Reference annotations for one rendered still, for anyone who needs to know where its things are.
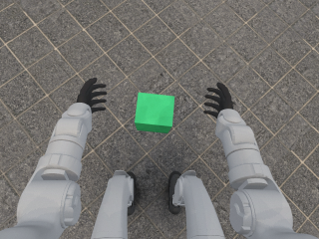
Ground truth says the left robot shin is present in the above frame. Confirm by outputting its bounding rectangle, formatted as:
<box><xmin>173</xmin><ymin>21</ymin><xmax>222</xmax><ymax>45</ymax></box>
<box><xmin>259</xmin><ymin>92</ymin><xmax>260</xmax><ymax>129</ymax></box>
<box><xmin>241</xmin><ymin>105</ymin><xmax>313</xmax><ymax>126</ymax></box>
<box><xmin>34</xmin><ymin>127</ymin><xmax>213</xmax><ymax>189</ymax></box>
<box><xmin>107</xmin><ymin>170</ymin><xmax>132</xmax><ymax>206</ymax></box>

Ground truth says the robot left thigh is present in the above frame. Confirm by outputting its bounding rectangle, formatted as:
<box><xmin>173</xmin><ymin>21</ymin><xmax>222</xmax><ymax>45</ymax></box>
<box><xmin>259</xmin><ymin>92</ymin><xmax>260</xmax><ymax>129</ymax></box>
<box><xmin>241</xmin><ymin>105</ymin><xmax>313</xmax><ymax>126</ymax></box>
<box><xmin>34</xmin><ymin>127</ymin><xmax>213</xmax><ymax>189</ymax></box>
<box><xmin>91</xmin><ymin>175</ymin><xmax>134</xmax><ymax>239</ymax></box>

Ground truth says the robot right upper arm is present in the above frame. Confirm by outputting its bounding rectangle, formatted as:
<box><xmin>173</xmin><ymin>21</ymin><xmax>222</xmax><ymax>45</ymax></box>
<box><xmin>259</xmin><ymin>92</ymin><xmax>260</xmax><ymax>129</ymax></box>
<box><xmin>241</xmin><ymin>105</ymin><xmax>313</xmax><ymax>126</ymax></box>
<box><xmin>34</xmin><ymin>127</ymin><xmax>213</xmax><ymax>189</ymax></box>
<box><xmin>229</xmin><ymin>189</ymin><xmax>319</xmax><ymax>239</ymax></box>

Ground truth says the right robot hand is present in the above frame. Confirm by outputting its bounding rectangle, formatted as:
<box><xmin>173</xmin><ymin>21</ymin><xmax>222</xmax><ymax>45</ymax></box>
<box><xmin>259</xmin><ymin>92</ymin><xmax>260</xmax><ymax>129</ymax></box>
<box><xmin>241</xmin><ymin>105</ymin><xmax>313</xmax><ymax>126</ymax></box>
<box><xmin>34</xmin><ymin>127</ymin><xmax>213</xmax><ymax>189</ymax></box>
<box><xmin>203</xmin><ymin>82</ymin><xmax>234</xmax><ymax>118</ymax></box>

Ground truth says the robot left upper arm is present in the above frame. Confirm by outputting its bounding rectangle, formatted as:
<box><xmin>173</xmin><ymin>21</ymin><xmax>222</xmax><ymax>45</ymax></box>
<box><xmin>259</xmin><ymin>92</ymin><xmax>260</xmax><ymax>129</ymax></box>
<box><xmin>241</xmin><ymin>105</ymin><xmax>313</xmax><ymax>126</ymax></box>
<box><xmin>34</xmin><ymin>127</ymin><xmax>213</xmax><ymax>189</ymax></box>
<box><xmin>0</xmin><ymin>180</ymin><xmax>82</xmax><ymax>239</ymax></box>

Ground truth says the right robot forearm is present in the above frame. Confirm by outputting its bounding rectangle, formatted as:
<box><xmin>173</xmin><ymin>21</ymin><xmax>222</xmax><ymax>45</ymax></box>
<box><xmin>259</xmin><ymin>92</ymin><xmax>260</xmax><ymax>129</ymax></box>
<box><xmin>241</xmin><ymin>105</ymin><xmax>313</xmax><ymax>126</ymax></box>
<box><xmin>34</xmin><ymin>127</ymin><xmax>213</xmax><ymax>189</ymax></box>
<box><xmin>215</xmin><ymin>109</ymin><xmax>293</xmax><ymax>227</ymax></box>

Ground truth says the carton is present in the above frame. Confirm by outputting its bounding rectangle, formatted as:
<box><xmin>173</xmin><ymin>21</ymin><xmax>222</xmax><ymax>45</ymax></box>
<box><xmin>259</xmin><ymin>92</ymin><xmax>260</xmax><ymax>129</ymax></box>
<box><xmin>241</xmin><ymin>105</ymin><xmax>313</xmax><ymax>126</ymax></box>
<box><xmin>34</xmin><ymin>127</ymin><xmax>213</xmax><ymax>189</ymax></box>
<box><xmin>135</xmin><ymin>93</ymin><xmax>174</xmax><ymax>133</ymax></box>

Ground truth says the left robot forearm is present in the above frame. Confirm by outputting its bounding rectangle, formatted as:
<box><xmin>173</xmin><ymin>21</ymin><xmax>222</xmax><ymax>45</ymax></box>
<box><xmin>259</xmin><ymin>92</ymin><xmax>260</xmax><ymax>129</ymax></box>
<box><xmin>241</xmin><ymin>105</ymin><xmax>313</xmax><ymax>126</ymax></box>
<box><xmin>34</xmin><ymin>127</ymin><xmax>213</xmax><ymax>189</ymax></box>
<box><xmin>16</xmin><ymin>103</ymin><xmax>92</xmax><ymax>222</ymax></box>

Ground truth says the left robot hand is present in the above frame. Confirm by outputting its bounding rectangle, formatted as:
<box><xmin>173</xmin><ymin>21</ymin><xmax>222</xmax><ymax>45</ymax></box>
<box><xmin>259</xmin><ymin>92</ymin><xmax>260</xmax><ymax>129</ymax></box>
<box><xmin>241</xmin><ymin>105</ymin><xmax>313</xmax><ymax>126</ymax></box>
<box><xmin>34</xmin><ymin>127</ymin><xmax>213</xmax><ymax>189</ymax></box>
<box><xmin>76</xmin><ymin>78</ymin><xmax>107</xmax><ymax>113</ymax></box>

